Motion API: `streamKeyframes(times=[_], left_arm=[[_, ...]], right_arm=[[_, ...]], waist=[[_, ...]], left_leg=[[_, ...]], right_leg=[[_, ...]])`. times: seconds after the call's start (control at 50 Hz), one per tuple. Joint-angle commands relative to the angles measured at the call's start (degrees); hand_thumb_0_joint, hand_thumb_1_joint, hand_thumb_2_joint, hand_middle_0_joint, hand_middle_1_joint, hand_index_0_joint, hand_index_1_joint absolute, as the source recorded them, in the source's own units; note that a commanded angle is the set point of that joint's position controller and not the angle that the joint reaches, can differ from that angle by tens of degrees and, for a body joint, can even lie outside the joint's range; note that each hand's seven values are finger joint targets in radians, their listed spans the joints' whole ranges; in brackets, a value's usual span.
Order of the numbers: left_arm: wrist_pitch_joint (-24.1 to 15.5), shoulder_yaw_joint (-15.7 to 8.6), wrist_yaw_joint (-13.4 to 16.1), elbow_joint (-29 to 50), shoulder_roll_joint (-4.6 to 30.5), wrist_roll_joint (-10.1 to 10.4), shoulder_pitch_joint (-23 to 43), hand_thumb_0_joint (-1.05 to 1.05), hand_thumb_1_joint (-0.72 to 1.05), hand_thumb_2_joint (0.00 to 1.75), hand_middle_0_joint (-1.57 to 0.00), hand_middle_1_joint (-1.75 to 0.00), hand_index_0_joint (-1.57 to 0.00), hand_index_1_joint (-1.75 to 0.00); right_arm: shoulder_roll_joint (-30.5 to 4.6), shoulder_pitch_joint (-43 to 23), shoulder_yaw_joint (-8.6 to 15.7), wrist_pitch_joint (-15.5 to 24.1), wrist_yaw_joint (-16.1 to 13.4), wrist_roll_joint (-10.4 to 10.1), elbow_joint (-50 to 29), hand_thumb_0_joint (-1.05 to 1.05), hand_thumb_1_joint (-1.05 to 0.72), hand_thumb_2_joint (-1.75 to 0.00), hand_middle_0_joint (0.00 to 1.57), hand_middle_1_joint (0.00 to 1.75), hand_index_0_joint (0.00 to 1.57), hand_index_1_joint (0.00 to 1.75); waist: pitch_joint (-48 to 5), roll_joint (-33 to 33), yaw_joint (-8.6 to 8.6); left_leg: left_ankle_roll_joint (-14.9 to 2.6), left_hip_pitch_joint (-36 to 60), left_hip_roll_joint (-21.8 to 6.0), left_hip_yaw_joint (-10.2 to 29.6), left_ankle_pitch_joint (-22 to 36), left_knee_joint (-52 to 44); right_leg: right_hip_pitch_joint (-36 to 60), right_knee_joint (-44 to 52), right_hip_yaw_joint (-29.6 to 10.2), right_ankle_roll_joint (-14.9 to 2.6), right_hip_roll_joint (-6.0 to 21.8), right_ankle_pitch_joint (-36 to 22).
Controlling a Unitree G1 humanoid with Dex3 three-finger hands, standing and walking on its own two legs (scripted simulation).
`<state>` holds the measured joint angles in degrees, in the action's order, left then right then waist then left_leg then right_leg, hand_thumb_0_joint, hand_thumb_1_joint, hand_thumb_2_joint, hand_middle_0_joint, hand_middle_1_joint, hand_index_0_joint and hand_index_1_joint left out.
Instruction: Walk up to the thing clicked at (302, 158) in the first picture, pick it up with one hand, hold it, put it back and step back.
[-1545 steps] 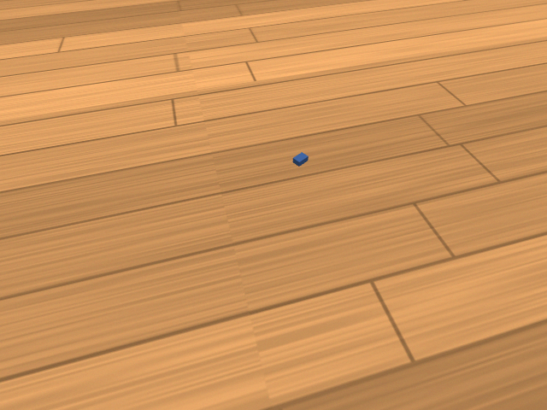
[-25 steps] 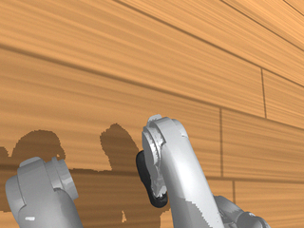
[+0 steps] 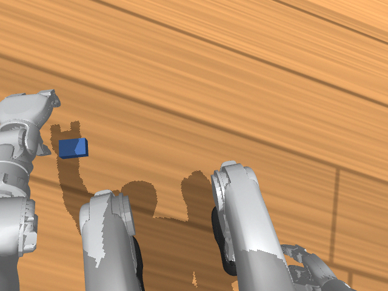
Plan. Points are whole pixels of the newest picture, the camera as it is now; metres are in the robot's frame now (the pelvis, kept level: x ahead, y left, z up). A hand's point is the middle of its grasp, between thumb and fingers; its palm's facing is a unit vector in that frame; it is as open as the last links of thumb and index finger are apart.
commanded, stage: withdraw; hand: left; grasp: from above
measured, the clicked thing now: (73, 148) +0.49 +0.26 -0.34
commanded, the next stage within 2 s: home in 0.34 s
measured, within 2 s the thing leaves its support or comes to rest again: neither
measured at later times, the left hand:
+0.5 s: hand (37, 125) +0.51 +0.29 -0.18, palm faces -0.29 -0.03 -0.96, open 12.1 cm
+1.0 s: hand (1, 181) +0.35 +0.27 +0.00, palm faces -0.31 -0.54 -0.78, open 7.9 cm
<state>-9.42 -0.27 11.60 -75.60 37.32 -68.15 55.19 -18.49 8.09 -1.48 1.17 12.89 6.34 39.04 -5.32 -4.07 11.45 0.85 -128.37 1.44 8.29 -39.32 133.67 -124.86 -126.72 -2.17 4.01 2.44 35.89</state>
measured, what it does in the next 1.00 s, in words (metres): rises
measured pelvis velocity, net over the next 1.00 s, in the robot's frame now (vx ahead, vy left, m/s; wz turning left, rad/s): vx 0.01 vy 0.00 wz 0.04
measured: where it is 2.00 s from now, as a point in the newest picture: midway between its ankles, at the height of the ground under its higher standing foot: (183, 269)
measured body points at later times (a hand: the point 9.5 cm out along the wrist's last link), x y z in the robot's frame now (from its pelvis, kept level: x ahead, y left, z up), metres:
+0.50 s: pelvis +0.01 +0.00 -0.03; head +0.25 +0.07 +0.34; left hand +0.52 +0.29 -0.13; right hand +0.04 -0.28 -0.12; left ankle +0.08 +0.12 -0.32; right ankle +0.12 -0.16 -0.32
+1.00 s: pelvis +0.01 +0.00 +0.11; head +0.18 +0.05 +0.52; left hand +0.36 +0.29 +0.04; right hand +0.18 -0.26 +0.00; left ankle +0.08 +0.12 -0.32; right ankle +0.12 -0.17 -0.32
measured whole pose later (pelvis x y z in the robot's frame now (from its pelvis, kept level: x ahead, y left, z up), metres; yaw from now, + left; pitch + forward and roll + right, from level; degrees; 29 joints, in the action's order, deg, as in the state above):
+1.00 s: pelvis +0.01 +0.00 +0.11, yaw +2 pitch +33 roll -7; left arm 0.7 -1.8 3.4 -31.5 27.5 -37.0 18.8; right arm -16.6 6.8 3.2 -0.7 5.6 1.4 34.6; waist -11.4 -2.5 3.6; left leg 0.9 -109.1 0.1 6.7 -38.7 114.5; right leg -106.4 -108.5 -0.7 3.8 3.8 35.1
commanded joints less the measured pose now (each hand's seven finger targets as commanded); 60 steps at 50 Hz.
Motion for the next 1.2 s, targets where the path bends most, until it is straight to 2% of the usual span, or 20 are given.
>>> streamKeyframes(times=[0.0, 0.12, 0.2, 0.3, 0.32, 0.38, 0.44, 0.5, 0.54, 0.6, 0.66, 0.7, 0.74, 0.78, 0.82, 0.84, 0.88, 0.9, 1.0, 1.18], left_arm=[[-2.37, -2.41, 1.86, 1.99, 13.79, -1.38, 12.49, 0.0, -0.18, 0.75, -0.4, -0.67, -0.39, -0.69], [-8.61, -3.83, 6.47, 1.21, 19.91, -5.09, 19.06, 0.0, -0.16, 0.72, -0.41, -0.65, -0.4, -0.66], [-11.7, -5.33, 12.17, 0.05, 22.01, -7.47, 25.24, 0.0, -0.19, 0.74, -0.36, -0.71, -0.37, -0.7], [-9.81, -8.75, 19.6, 0.47, 24.8, -9.7, 26.52, 0.0, -0.2, 0.76, -0.31, -0.76, -0.33, -0.75], [-8.78, -8.39, 20.35, 1.03, 23.8, -9.61, 27.04, 0.0, -0.12, 0.84, -0.27, -0.68, -0.25, -0.7], [-4.94, -8.94, 21.12, 3.27, 22.09, -8.15, 26.64, 0.0, -0.2, 0.77, -0.3, -0.77, -0.31, -0.76], [-0.72, -9.23, 19.04, 3.6, 21.88, -5.11, 19.38, 0.0, -0.12, 0.85, -0.26, -0.69, -0.23, -0.68], [2.56, -6.26, 14.18, 1.94, 16.25, -2.37, 15.85, 0.0, -0.2, 0.77, -0.28, -0.77, -0.3, -0.75], [3.92, -7.13, 10.63, 4.21, 16.58, 0.04, 12.4, 0.0, -0.04, 0.88, -0.23, -0.61, -0.21, -0.59], [4.38, -8.07, 5.81, 11.62, 16.97, 3.96, 8.54, 0.0, 0.2, 0.82, -0.2, -0.42, -0.19, -0.43], [4.24, -6.73, 1.29, 18.86, 12.33, 8.49, 1.12, 0.0, 0.42, 0.74, -0.18, -0.3, -0.17, -0.3], [3.87, -9.74, -0.58, 29.68, 14.68, 12.64, -2.86, 0.0, 0.58, 0.78, -0.18, -0.27, -0.18, -0.27], [4.34, -7.17, -2.9, 35.38, 7.8, 17.39, -11.61, 0.0, 0.74, 0.88, -0.2, -0.3, -0.2, -0.3], [4.6, -8.99, -3.73, 46.54, 9.06, 21.25, -10.97, 0.0, 0.9, 0.9, -0.2, -0.3, -0.2, -0.3], [5.65, -7.59, -4.74, 48.88, 5.31, 24.83, -14.7, 0.0, 0.9, 0.9, -0.2, -0.3, -0.2, -0.3], [6.08, -5.15, -5.29, 50.09, 1.95, 26.45, -16.93, 0.0, 0.9, 0.9, -0.2, -0.3, -0.2, -0.3], [7.14, -6.28, -5.56, 53.89, 2.08, 29.39, -19.16, 0.0, 0.9, 0.9, -0.2, -0.3, -0.2, -0.3], [8.07, -4.51, -6.2, 51.77, -0.81, 30.72, -23.75, 0.0, 0.9, 0.9, -0.2, -0.3, -0.2, -0.3], [12.12, -2.64, -7.78, 61.86, -4.13, 38.8, -30.29, 0.0, 0.9, 0.9, -0.2, -0.3, -0.2, -0.3], [20.61, -3.65, -6.92, 73.58, -8.23, 52.14, -46.75, 0.0, 0.9, 0.9, -0.2, -0.3, -0.2, -0.3]], right_arm=[[-12.25, 10.07, 3.56, -0.36, -2.79, -0.2, -1.54, 0.0, -0.91, -0.9, 0.2, 0.3, 0.2, 0.3], [-12.26, 8.97, 1.98, 0.32, -4.65, 1.22, -1.62, 0.0, -0.91, -0.9, 0.2, 0.3, 0.2, 0.3], [-13.08, 10.52, 1.42, 1.4, -5.13, 2.93, -0.59, 0.0, -0.9, -0.9, 0.2, 0.3, 0.2, 0.3], [-14.33, 11.9, 2.79, 2.73, -4.98, 4.45, 1.34, 0.0, -0.9, -0.89, 0.2, 0.3, 0.2, 0.3], [-14.39, 11.95, 3.37, 2.98, -4.83, 4.31, 1.93, 0.0, -0.88, -0.89, 0.2, 0.3, 0.2, 0.3], [-14.28, 13.57, 4.9, 3.59, -3.92, 4.06, 2.57, 0.0, -0.9, -0.89, 0.2, 0.3, 0.2, 0.3], [-14.62, 14.67, 5.86, 3.27, -3.31, 2.5, 2.32, 0.0, -0.88, -0.9, 0.2, 0.3, 0.2, 0.3], [-13.74, 16.34, 6.33, 2.64, -2.59, 1.61, 2.95, 0.0, -0.89, -0.89, 0.2, 0.3, 0.2, 0.3], [-14.07, 16.71, 6.75, 1.82, -2.53, 0.52, 1.98, 0.0, -0.89, -0.9, 0.2, 0.3, 0.2, 0.3], [-13.57, 16.24, 6.78, 0.47, -2.48, -0.9, 0.19, 0.0, -0.89, -0.9, 0.2, 0.3, 0.2, 0.3], [-12.9, 15.53, 7.03, -0.45, -2.71, -2.03, -2.14, 0.0, -0.9, -0.9, 0.2, 0.3, 0.2, 0.3], [-12.78, 14.57, 7.76, -1.04, -3.4, -2.89, -4.18, 0.0, -0.9, -0.9, 0.2, 0.3, 0.2, 0.3], [-11.87, 12.82, 7.98, -1.12, -3.67, -3.26, -6.25, 0.0, -0.9, -0.9, 0.2, 0.3, 0.2, 0.3], [-11.11, 11.16, 8.78, -1.33, -4.81, -4.04, -7.47, 0.0, -0.9, -0.9, 0.2, 0.3, 0.2, 0.3], [-10.21, 9.23, 9.17, -1.23, -5.81, -4.42, -7.89, 0.0, -0.9, -0.9, 0.2, 0.3, 0.2, 0.3], [-9.41, 8.21, 8.97, -1.08, -6.27, -4.66, -8.07, 0.0, -0.9, -0.9, 0.2, 0.3, 0.2, 0.3], [-9.2, 6.76, 9.03, -0.82, -7.44, -5.09, -8.13, 0.0, -0.9, -0.9, 0.2, 0.3, 0.2, 0.3], [-8.63, 5.99, 8.83, -0.61, -7.86, -5.22, -8.45, 0.0, -0.9, -0.9, 0.2, 0.3, 0.2, 0.3], [-7.47, 2.05, 8.01, 0.72, -9.94, -6.39, -11.19, 0.0, -0.9, -0.9, 0.2, 0.3, 0.2, 0.3], [-4.26, -2.46, 5.47, 3.62, -14.37, -7.97, -14.49, 0.0, -0.9, -0.9, 0.2, 0.3, 0.2, 0.3]], waist=[[-28.13, -1.72, 2.89], [-28.67, -5.19, 4.17], [-33.26, -9.48, 5.49], [-37.98, -19.33, 4.8], [-38.65, -21.68, 5.26], [-43.09, -24.17, 5.28], [-45.7, -23.66, 2.49], [-43.32, -19.29, 2.39], [-43.34, -15.78, 1.25], [-45.95, -13.89, -0.85], [-44.16, -9.16, -1.13], [-49.42, -8.56, -3.76], [-45.28, -5.91, -3.67], [-47.25, -7.73, -5.27], [-42.98, -7.05, -5.13], [-40.58, -6.96, -4.78], [-38.22, -7.54, -5.69], [-34.95, -6.74, -5.67], [-35.06, -5.29, -6.36], [-28.05, -2.5, -6.64]], left_leg=[[-3.05, 17.5, 1.82, -6.37, 3.93, -15.18], [-2.8, 16.92, 1.82, -7.37, -0.18, -12.91], [-2.27, 20.88, 1.75, -6.9, 1.49, -10.86], [-1.02, 28.96, 1.32, -7.17, 5.17, -11.19], [-0.77, 30.22, 1.12, -6.96, 5.86, -11.65], [-0.53, 33.32, 1.01, -7.15, 10.26, -11.74], [-0.49, 34.09, 0.87, -7.15, 13.77, -13.94], [-0.89, 32.87, 0.93, -6.62, 14.9, -15.02], [-1.13, 32.77, 0.86, -5.77, 17.33, -15.51], [-1.23, 34.82, 0.84, -4.72, 19.67, -17.73], [-1.63, 34.87, 0.88, -4.56, 18.51, -20.39], [-1.87, 37.28, 1.0, -4.66, 17.85, -22.59], [-1.85, 37.14, 0.92, -3.98, 15.46, -25.79], [-1.77, 40.73, 0.52, -3.07, 11.97, -29.34], [-1.58, 42.3, 0.01, -1.97, 7.89, -32.53], [-1.51, 42.4, -0.3, -1.8, 6.57, -34.18], [-1.42, 44.37, -0.48, -0.98, 3.55, -37.28], [-1.34, 44.57, -0.87, -1.18, 2.51, -38.87], [-1.45, 50.75, -1.29, -2.38, 1.43, -45.03], [-1.79, 59.47, -1.43, -4.09, 1.77, -54.67]], right_leg=[[19.23, 12.59, 8.11, -5.25, -2.16, -4.57], [16.36, 11.96, 7.4, -5.65, -2.42, 1.89], [13.95, 9.7, 8.37, -5.47, -2.35, -0.38], [10.18, 6.09, 10.31, -5.46, -2.05, -5.05], [9.02, 5.21, 10.63, -5.59, -2.06, -5.9], [9.81, 4.32, 10.84, -5.73, -1.74, -10.48], [13.19, 5.69, 10.42, -6.27, -1.68, -13.54], [15.12, 7.15, 10.27, -6.25, -1.92, -14.35], [17.3, 7.82, 9.78, -5.89, -1.67, -15.9], [21.04, 9.05, 9.36, -5.7, -1.58, -17.31], [25.96, 13.02, 9.0, -5.46, -1.52, -17.04], [30.24, 15.43, 8.12, -5.36, -1.35, -16.92], [30.11, 18.22, 8.06, -5.3, -1.39, -14.92], [29.97, 20.55, 7.48, -5.37, -1.47, -12.36], [29.68, 22.81, 7.42, -5.4, -1.46, -9.49], [29.89, 23.91, 7.4, -5.43, -1.54, -8.75], [30.5, 26.13, 7.08, -5.48, -1.4, -6.43], [30.78, 27.26, 7.08, -5.44, -1.47, -5.46], [39.32, 34.72, 6.4, -5.27, -1.41, -4.32], [53.36, 48.22, 4.04, -5.1, -1.27, -2.95]])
